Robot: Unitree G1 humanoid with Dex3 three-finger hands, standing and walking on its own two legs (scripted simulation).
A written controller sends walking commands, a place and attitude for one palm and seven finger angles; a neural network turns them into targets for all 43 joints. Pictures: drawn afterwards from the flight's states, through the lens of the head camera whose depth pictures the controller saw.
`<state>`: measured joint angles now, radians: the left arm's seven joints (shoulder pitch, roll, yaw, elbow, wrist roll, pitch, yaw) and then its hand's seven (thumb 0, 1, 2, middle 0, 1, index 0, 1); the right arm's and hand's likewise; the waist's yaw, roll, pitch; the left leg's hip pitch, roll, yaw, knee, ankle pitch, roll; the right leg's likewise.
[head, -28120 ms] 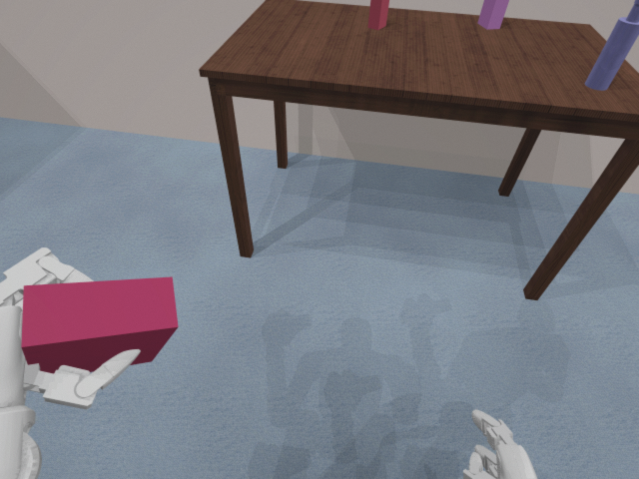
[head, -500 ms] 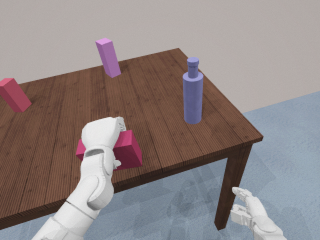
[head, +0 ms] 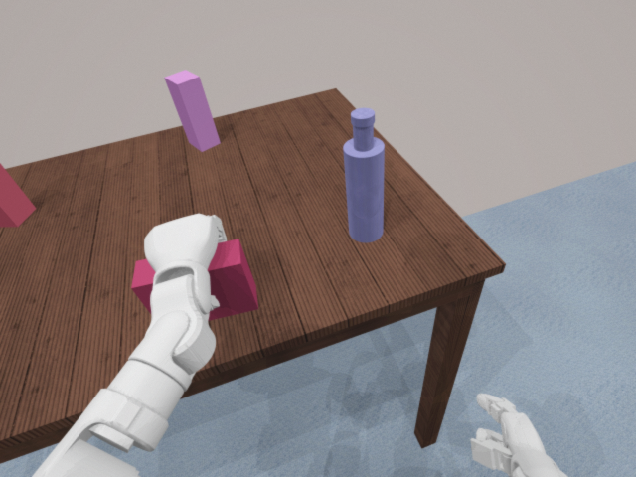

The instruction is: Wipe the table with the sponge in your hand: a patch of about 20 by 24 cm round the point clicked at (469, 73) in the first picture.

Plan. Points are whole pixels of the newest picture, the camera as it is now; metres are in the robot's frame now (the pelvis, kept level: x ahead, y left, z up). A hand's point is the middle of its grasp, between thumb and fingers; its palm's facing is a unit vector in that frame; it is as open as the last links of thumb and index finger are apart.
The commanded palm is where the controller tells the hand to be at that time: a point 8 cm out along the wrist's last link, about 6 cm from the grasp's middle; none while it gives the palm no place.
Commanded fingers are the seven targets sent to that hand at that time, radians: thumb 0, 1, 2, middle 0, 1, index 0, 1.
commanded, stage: wipe forward along the third lane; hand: left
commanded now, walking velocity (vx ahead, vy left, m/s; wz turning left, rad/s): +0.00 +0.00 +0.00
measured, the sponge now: (204, 293) +0.34 +0.21 +0.06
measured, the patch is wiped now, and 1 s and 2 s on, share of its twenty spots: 0.85 0.90 1.00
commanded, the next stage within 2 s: wipe back along the third lane in 1.10 s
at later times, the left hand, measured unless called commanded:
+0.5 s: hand (193, 246) +0.39 +0.23 +0.10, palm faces -0.02 -0.05 -1.00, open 9.0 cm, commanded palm +0.37 +0.24 +0.14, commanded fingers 0.00 0.10 1.30 -1.20 -1.60 -1.20 -1.60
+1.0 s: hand (190, 224) +0.44 +0.25 +0.10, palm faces -0.05 -0.03 -1.00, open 9.0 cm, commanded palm +0.42 +0.25 +0.14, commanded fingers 0.00 0.10 1.30 -1.20 -1.60 -1.20 -1.60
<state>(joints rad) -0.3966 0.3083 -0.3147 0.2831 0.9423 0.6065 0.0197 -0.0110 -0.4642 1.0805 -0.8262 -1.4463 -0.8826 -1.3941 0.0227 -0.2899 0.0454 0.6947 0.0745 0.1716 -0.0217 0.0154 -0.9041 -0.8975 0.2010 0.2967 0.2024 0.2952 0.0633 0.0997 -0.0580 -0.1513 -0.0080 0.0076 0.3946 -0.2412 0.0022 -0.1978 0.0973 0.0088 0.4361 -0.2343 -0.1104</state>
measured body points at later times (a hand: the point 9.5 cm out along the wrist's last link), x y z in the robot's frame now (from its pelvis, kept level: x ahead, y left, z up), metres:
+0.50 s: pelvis +0.00 +0.00 +0.00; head +0.00 -0.04 +0.45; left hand +0.39 +0.23 +0.16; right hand +0.18 -0.24 -0.12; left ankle -0.02 +0.13 -0.74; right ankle +0.00 -0.05 -0.74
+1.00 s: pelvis +0.01 +0.02 +0.00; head +0.03 -0.01 +0.45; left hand +0.44 +0.25 +0.16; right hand +0.15 -0.23 -0.13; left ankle -0.02 +0.13 -0.74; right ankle +0.00 -0.05 -0.74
